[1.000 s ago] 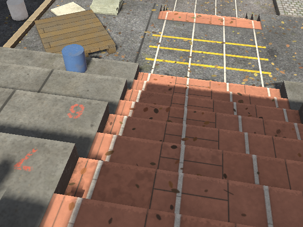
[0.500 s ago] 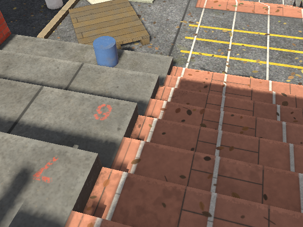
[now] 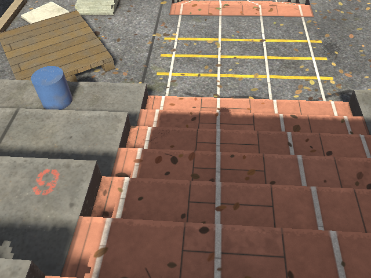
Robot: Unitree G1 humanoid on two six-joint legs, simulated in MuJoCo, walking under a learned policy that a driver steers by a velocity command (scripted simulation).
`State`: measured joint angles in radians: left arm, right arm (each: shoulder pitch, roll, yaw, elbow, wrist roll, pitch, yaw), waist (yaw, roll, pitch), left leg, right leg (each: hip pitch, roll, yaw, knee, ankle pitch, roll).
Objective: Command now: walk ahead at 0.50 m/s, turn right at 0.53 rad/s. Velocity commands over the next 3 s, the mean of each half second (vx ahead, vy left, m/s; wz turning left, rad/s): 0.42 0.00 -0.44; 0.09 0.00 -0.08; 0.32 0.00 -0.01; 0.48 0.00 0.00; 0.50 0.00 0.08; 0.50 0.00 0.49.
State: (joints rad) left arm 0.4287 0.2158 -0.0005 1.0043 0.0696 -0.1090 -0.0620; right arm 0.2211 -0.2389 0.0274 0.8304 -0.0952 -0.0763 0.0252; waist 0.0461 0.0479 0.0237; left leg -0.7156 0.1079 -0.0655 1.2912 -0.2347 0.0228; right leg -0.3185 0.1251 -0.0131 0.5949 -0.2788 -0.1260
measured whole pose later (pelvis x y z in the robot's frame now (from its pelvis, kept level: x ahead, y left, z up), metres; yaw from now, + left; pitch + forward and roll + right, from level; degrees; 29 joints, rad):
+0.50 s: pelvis +0.28 +0.04 -0.14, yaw -13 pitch +2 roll +2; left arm 0.30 0.19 -0.02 0.85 0.07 -0.07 -0.09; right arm 0.34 -0.22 0.00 0.89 -0.04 -0.08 0.05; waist 0.01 -0.01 -0.03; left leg -0.28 -0.06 0.08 0.47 -0.22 0.07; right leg -0.79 -0.07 0.02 1.42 -0.27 0.04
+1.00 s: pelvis +0.35 +0.00 -0.14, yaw -14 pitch +0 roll +1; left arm 0.08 0.24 0.06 0.92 0.01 -0.05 -0.10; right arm 0.21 -0.23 -0.06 0.95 0.00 -0.06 0.07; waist -0.01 0.00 0.02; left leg -0.14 0.00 0.08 0.52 -0.38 0.01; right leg -0.32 -0.01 -0.04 0.58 -0.26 -0.02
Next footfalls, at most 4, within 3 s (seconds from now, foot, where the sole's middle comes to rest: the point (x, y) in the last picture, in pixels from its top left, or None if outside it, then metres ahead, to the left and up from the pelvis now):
0.32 left None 0.35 0.12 -0.91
0.60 right None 0.39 -0.11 -0.91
1.66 left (179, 253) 0.71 0.13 -1.06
2.30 right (243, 207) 1.04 -0.19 -1.21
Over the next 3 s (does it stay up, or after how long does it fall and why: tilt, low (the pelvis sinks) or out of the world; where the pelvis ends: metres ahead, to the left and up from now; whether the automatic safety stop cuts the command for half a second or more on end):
stays up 1.34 -0.02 -0.59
